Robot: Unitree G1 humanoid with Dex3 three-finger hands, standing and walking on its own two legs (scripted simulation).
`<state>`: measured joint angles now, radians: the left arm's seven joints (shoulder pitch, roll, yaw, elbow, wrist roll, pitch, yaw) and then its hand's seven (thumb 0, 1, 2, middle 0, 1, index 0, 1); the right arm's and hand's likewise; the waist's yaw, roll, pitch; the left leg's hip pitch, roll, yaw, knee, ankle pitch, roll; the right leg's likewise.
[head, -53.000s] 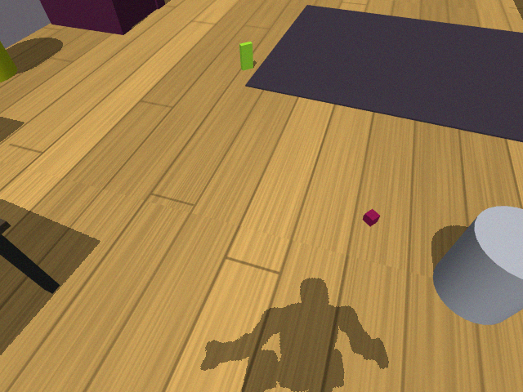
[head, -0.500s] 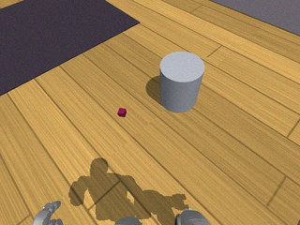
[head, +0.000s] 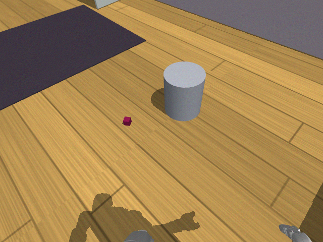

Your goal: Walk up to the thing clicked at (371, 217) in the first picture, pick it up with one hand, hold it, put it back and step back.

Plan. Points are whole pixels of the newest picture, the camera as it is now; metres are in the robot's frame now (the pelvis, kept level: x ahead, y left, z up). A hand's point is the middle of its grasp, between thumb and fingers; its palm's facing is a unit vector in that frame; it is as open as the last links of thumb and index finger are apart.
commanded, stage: step back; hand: left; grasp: from above
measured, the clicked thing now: (127, 121) +1.06 +0.35 -0.73
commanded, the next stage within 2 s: stand in 0.86 s
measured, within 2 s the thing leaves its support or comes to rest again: neither
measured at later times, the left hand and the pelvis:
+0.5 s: hand out of the picture +0.07 +0.27 -0.13, palm faces +0.05 -0.91 -0.42, open 7.4 cm; pelvis +0.00 -0.01 +0.00, yaw +4 degrees
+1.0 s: hand out of the picture +0.09 +0.27 -0.15, palm faces +0.08 -0.94 -0.33, open 7.4 cm; pelvis +0.04 +0.01 +0.01, yaw +6 degrees
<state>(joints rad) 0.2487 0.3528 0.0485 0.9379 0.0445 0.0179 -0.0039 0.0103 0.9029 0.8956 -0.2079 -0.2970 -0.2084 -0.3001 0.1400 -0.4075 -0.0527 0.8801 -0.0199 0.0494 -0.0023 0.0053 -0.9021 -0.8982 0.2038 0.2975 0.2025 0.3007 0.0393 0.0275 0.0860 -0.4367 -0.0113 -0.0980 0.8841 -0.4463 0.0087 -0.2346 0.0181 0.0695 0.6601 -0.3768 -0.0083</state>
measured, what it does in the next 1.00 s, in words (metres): steps on the spot: left foot, then right foot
